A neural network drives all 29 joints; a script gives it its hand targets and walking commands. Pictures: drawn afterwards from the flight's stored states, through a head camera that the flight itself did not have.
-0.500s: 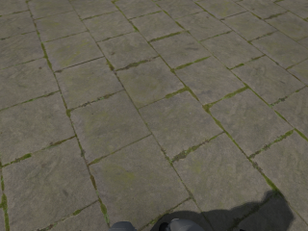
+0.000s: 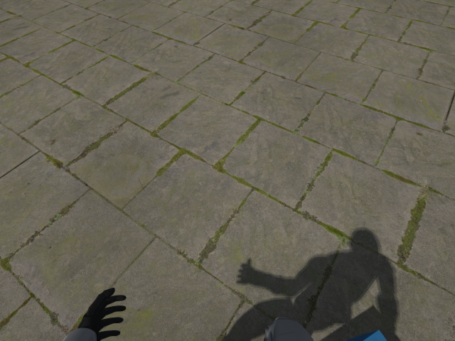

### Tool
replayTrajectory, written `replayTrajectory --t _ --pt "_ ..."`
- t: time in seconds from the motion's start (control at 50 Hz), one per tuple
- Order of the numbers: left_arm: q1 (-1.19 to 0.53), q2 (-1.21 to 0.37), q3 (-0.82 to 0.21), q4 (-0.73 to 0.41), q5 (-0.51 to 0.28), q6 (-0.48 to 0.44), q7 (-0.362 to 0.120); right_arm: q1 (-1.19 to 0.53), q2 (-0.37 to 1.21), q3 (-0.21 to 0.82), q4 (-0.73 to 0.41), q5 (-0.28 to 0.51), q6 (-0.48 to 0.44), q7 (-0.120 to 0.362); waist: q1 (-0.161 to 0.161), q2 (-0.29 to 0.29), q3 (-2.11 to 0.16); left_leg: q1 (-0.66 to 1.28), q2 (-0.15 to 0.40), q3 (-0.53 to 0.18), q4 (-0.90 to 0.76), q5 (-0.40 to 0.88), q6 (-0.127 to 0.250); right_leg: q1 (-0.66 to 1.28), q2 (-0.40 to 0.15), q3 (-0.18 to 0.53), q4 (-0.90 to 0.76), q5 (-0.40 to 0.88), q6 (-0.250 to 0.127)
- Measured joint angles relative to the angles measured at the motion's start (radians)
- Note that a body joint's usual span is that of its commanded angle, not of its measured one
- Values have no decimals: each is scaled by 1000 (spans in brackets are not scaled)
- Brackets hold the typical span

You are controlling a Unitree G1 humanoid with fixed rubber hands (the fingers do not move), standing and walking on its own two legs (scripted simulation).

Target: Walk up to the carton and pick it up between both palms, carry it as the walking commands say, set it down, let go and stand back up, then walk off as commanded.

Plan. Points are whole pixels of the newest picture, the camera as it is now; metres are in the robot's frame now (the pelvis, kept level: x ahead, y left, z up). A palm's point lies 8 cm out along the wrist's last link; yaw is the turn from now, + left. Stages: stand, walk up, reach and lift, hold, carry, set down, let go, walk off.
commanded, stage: walk up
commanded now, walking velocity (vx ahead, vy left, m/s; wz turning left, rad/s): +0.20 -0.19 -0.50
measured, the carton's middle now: out of the picture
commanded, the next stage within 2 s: none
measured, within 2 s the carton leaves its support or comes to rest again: neither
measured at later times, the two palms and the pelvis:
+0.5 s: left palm out of the picture +0.08 +0.18 -0.12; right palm (369, 273) +0.23 -0.29 -0.12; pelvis +0.11 -0.06 +0.01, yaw -7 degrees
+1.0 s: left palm (161, 221) +0.40 +0.14 -0.12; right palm out of the picture +0.11 -0.29 -0.12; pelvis +0.20 -0.07 +0.01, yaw -14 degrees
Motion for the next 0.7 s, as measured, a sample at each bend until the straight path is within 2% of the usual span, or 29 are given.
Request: replayTrajectory --t 0.02,0.04,0.06,0.1,0.14,0.2,0.28,0.38,0.46,0.58,0.62,0.66,0.7 --pt "-7 -6 -4 -6 2 -8 2 10 -8 -3 1 2 3 4 -9 10 -1 -4 21 0 31 -20 -16 31 10 -12 -69 31 -12" --pt "-17 -17 -7 -7 6 -20 8 14 -17 -5 2 6 9 9 -13 30 7 -22 52 -18 90 -45 -16 39 33 -22 -91 142 -34" --pt "-28 -29 -13 -9 6 -33 16 10 -23 -5 -1 6 21 14 -16 43 19 -63 61 -72 200 -109 1 31 49 -28 -60 168 -57" --pt "-36 -55 -30 -7 6 -50 41 -13 -25 -3 -11 5 47 22 -16 46 30 -177 17 -194 467 -185 30 24 60 -32 -14 118 -85" --pt "-20 -90 -43 14 8 -58 67 -50 -26 0 -25 -7 57 31 -8 58 27 -270 -16 -248 635 -142 52 39 80 -37 -25 94 -99" --pt "33 -135 -64 64 11 -75 96 -124 -14 6 -49 -21 50 37 10 75 22 -350 -39 -266 696 -11 59 89 120 -40 -88 117 -115" --pt "125 -159 -56 125 5 -110 136 -214 21 15 -77 -15 39 47 49 78 13 -387 -66 -267 617 79 56 166 159 -25 -179 139 -130" --pt "220 -121 -46 197 10 -112 125 -302 51 21 -82 1 45 55 106 68 -3 -378 -104 -277 454 73 53 241 177 -4 -255 143 -135" --pt "292 -105 -33 254 15 -111 126 -353 63 26 -86 19 44 57 141 49 -8 -338 -128 -286 299 63 58 292 175 19 -295 133 -126" --pt "358 -109 -31 316 23 -109 124 -400 84 31 -101 36 17 54 169 2 8 -241 -158 -269 63 106 85 340 152 49 -300 88 -96" --pt "370 -113 -33 326 15 -102 122 -404 94 33 -112 35 -2 48 170 -21 14 -188 -169 -248 -28 180 115 315 140 69 -216 38 -83" --pt "352 -115 -40 330 12 -88 125 -400 108 35 -128 29 -20 38 170 -52 28 -180 -183 -210 4 145 139 227 117 84 14 -84 -71" --pt "321 -118 -36 323 21 -73 120 -374 115 37 -142 27 -28 33 158 -59 32 -169 -176 -185 24 105 146 123 107 76 250 -134 -49"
